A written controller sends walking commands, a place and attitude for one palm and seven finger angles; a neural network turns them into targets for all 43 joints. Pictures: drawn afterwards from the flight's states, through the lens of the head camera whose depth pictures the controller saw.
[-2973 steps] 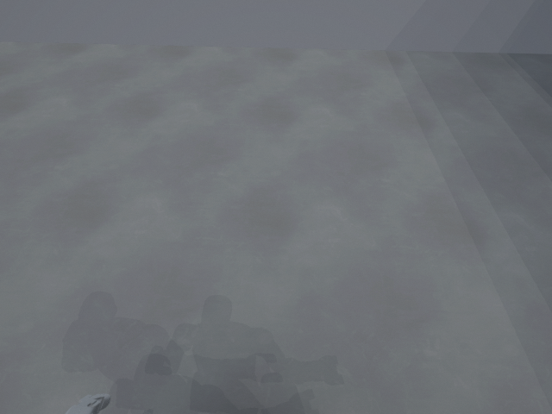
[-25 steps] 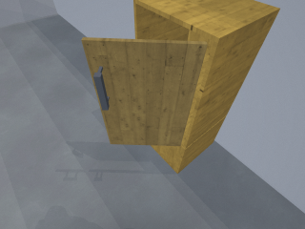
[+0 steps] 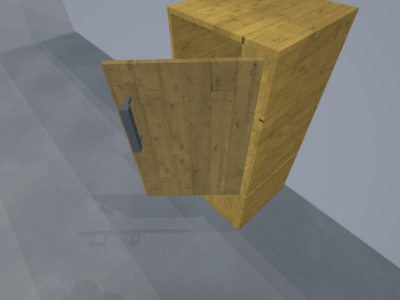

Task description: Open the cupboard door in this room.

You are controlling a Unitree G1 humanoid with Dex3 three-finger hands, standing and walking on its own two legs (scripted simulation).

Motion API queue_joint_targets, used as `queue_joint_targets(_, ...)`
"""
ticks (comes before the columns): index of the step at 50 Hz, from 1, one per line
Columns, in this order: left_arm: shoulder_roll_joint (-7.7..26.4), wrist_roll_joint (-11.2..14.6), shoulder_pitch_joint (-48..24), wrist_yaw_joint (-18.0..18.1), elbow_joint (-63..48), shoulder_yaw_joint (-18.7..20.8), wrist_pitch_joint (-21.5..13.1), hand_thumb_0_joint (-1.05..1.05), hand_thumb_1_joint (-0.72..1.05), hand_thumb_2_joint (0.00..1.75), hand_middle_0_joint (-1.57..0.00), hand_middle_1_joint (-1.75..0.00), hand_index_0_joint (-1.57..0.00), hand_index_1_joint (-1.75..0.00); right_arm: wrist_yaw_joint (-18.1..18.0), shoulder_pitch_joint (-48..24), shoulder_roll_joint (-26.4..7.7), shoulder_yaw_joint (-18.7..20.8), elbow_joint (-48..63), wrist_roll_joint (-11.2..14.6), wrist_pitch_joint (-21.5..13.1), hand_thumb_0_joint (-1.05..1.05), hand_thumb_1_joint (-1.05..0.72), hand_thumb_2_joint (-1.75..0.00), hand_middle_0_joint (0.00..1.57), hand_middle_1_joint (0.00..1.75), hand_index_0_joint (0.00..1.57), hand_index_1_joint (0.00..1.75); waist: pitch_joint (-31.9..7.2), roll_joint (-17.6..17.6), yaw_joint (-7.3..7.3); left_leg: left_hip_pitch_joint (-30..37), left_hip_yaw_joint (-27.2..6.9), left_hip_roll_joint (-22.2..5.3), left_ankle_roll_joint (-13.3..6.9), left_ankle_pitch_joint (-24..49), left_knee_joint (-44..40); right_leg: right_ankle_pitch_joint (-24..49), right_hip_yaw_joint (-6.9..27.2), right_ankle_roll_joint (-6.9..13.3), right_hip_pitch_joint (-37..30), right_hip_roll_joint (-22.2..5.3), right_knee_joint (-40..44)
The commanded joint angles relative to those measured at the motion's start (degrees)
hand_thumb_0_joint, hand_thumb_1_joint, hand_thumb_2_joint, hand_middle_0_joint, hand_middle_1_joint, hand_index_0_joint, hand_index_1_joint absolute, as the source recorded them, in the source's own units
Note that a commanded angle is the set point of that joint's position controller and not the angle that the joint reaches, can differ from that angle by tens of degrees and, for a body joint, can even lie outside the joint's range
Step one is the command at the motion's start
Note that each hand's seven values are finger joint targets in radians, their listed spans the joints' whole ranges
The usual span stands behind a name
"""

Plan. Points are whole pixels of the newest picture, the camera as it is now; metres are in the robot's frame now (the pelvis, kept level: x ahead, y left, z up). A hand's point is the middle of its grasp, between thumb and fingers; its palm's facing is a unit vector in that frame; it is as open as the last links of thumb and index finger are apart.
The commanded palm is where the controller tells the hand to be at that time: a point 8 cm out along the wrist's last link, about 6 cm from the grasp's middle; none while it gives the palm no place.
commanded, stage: look again from close up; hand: left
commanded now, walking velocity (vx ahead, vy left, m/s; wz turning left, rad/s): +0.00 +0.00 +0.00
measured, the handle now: (132, 125) +0.55 +0.22 +0.02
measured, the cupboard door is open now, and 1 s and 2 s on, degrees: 49 49 49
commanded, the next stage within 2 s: raise the hand with hooked fingers in 0.38 s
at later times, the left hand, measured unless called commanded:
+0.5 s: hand out of the picture +0.03 +0.17 -0.17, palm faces +0.00 -0.98 -0.21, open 7.4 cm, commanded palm +0.11 +0.22 -0.07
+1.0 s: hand (111, 284) +0.17 +0.19 -0.05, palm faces +0.16 -0.99 -0.04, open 9.2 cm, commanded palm +0.16 +0.25 -0.03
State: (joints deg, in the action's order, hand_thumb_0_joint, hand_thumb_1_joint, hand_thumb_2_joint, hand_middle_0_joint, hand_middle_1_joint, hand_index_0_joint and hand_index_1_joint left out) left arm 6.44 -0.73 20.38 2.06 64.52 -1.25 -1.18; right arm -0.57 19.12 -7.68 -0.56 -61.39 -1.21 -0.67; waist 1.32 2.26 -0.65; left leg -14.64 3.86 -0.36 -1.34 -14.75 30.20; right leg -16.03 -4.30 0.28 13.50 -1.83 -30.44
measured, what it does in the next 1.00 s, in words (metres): lowers itself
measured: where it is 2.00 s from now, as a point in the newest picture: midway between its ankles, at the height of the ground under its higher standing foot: outside the picture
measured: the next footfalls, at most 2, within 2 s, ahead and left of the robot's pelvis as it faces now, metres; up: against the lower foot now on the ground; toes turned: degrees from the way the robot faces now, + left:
none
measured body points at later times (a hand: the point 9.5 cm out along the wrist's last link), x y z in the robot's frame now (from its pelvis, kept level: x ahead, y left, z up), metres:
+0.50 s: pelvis +0.01 -0.01 +0.01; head +0.02 -0.01 +0.45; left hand +0.03 +0.22 -0.15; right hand +0.02 -0.23 -0.16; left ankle +0.02 +0.10 -0.73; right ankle +0.00 -0.12 -0.73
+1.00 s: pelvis -0.02 -0.03 -0.08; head +0.04 -0.01 +0.36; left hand +0.15 +0.24 -0.04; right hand +0.22 -0.25 -0.13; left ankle +0.02 +0.10 -0.73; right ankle +0.00 -0.12 -0.73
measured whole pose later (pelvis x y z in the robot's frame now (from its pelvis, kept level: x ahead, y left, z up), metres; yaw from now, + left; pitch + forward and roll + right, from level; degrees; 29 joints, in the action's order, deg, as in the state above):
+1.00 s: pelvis -0.02 -0.03 -0.08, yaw +2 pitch +13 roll -1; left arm 11.5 15.7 26.0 -14.7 2.5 11.6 -27.5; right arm -2.7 8.3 -13.5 2.3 -29.1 0.8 -12.9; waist -6.8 -0.6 2.6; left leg -50.2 -0.8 -2.9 0.9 -28.9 66.5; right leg -31.0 -8.0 3.1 46.9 -1.3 -65.3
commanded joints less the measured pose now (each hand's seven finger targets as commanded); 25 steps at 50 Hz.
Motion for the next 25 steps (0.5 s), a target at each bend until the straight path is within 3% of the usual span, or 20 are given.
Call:
queue_joint_targets(1, 6.0, 0.0, 2.1, 0.3, -2.8, 1.3, -1.2, 0.0, 0.9, 0.9, -0.2, -0.3, -0.2, -0.3, -0.5, 2.0, -5.0, 0.6, 1.8, 0.5, -1.5, 0.0, -0.9, -0.9, 0.2, 0.3, 0.2, 0.3, 3.2, -3.8, 0.4, -1.2, -6.0, -4.9, -0.8, 2.8, -8.2, 1.0, 6.1, 2.1, 1.2, -4.1, 7.2)
queue_joint_targets(18, 8.3, -0.1, -0.7, 0.3, -3.6, 2.0, -0.9, 0.0, 0.9, 0.9, -0.2, -0.3, -0.2, -0.3, -0.8, -0.9, -6.4, 0.7, -0.8, 0.4, -1.6, 0.0, -0.9, -0.9, 0.2, 0.3, 0.2, 0.3, 1.7, -2.8, 0.98, 2.6, -4.6, -5.5, -0.4, 8.7, -9.4, 9.7, 6.3, 1.9, -2.3, -4.8, 8.1)
queue_joint_targets(23, 8.5, -0.1, -1.1, 0.2, -3.6, 1.9, -0.7, 0.0, 0.9, 0.9, -0.2, -0.3, -0.2, -0.3, -0.8, -1.6, -6.5, 0.6, -1.1, 0.5, -1.4, 0.0, -0.9, -0.9, 0.2, 0.3, 0.2, 0.3, 2.2, -3.0, 0.92, 3.0, -4.4, -5.6, -0.2, 7.7, -9.8, 8.9, 6.6, 1.9, -2.0, -4.8, 9.1)
queue_joint_targets(24, 9.5, -0.5, 3.6, 2.2, -1.5, 1.8, -1.1, 0.0, 0.9, 0.9, -0.2, -0.3, -0.2, -0.3, -0.4, -7.2, -8.5, 1.3, 2.8, 1.1, -1.3, 0.0, -0.9, -0.9, 0.2, 0.3, 0.2, 0.3, 5.3, -7.5, 3.19, -1.4, -2.5, -6.2, 1.5, 6.0, 1.8, 26.7, 10.3, 0.4, -0.3, -8.2, 9.9)
queue_joint_targets(25, 23.3, 11.5, -41.9, 1.9, -89.7, 10.6, -14.2, 0.0, 0.88, 0.89, -0.2, -0.32, -0.2, -0.32, -3.1, -5.9, -17.8, 2.7, 22.9, 3.9, -9.5, 0.0, -0.9, -0.9, 0.2, 0.3, 0.2, 0.3, -24.8, 5.7, -4.8, 13.8, -3.1, 0.5, -0.3, 12.3, -5.7, 20.1, 5.1, 1.6, -5.6, -2.0, 4.1)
